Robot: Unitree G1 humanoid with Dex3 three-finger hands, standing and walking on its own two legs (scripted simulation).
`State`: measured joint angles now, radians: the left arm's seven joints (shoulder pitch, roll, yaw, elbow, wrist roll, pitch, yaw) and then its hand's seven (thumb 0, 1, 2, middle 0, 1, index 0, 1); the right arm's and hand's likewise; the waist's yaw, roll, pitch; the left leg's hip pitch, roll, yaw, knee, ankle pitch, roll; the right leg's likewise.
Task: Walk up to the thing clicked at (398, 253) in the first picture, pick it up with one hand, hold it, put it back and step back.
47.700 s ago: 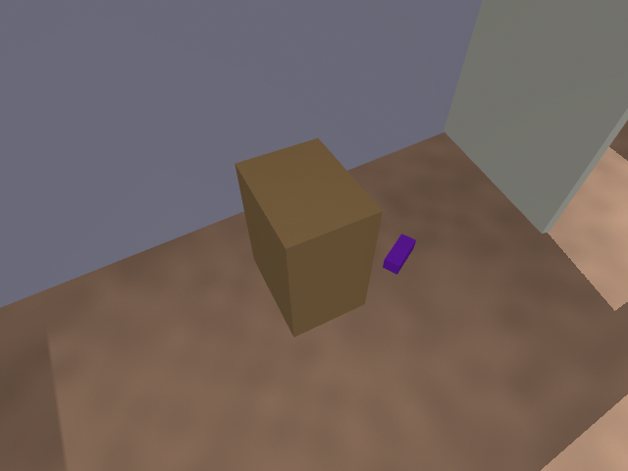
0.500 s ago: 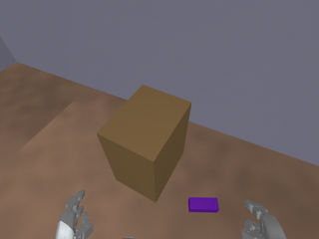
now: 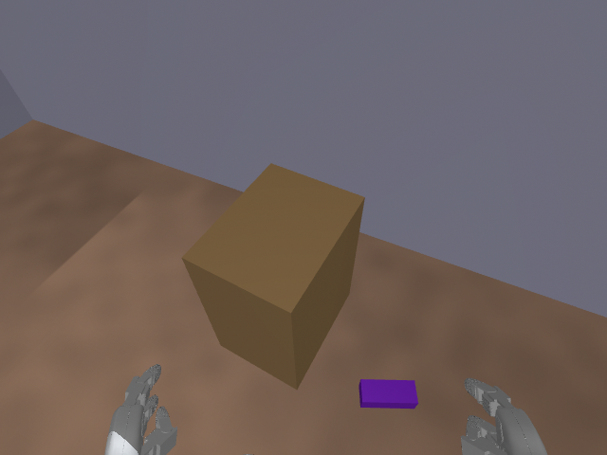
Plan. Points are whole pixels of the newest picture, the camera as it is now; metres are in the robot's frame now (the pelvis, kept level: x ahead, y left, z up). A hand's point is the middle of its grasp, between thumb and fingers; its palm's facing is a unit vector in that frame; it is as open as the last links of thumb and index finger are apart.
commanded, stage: home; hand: right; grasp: from above
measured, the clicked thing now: (387, 393) +0.41 -0.22 -0.69
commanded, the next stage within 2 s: stand in 0.40 s
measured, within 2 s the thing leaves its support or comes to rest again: neither
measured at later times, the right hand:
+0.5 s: hand (468, 451) +0.16 -0.18 -0.05, palm faces +0.03 +0.98 -0.20, open 7.4 cm
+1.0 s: hand out of the picture +0.05 -0.24 -0.11, palm faces +0.03 +0.95 -0.32, open 7.4 cm
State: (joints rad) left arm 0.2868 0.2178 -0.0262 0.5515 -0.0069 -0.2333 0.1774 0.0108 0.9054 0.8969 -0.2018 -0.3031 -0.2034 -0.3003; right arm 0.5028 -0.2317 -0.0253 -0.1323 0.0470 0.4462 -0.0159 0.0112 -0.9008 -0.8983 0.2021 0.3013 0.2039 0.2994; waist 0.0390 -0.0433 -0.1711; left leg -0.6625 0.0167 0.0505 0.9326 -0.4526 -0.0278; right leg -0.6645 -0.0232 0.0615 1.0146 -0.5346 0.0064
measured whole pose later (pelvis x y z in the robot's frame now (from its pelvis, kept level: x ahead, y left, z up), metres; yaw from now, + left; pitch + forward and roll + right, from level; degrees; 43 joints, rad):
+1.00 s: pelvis +0.00 -0.01 +0.05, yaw +0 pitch -2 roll +0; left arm 0.21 0.27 0.05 1.00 0.04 -0.01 0.03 0.01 0.91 0.90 -0.20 -0.30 -0.20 -0.30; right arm 0.23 -0.28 -0.04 0.99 -0.04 0.02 -0.03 0.01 -0.90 -0.90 0.20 0.30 0.21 0.30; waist -0.02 0.00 0.06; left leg -0.21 0.06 0.01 0.52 -0.27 -0.05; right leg -0.18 0.03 0.01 0.54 -0.32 -0.02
